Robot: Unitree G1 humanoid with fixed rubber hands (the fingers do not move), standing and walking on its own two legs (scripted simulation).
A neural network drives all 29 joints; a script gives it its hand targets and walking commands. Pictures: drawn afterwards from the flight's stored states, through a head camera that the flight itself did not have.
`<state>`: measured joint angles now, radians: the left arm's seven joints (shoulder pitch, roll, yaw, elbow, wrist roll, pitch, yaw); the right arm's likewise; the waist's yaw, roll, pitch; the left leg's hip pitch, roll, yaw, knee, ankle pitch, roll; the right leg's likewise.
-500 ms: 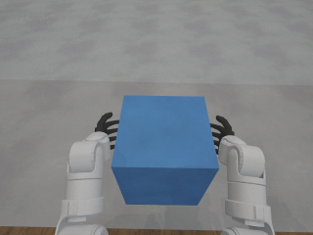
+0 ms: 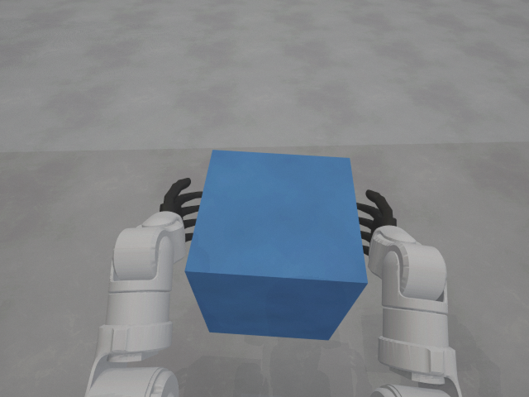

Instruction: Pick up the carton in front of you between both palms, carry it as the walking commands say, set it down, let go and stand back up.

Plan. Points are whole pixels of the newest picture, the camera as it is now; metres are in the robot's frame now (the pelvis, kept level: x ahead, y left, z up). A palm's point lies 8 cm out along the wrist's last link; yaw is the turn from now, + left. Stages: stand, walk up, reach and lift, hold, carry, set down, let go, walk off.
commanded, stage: carry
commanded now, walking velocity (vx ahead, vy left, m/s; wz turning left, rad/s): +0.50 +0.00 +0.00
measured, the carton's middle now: (274, 251) +0.35 +0.00 +0.04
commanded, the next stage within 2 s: none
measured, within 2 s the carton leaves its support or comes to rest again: neither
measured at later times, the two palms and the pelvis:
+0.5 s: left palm (218, 114) +0.63 +0.12 +0.11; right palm (361, 119) +0.64 -0.18 +0.11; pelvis +0.30 -0.04 +0.00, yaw +2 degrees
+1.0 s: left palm (215, 72) +0.86 +0.16 +0.10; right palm (329, 75) +0.86 -0.14 +0.10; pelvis +0.61 +0.01 +0.01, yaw -1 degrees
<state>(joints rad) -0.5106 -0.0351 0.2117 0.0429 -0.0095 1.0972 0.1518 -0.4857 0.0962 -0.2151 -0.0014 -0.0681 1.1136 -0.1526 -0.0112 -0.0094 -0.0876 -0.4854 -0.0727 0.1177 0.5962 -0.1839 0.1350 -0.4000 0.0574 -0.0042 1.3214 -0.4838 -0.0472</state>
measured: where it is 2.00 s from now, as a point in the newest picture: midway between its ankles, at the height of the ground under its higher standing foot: (269, 205)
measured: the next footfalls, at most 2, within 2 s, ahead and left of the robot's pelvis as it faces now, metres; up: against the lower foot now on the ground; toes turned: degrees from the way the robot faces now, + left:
right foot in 0.42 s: +0.43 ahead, -0.11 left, +0.00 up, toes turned -4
left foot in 0.92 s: +0.72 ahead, +0.10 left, +0.00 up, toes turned +11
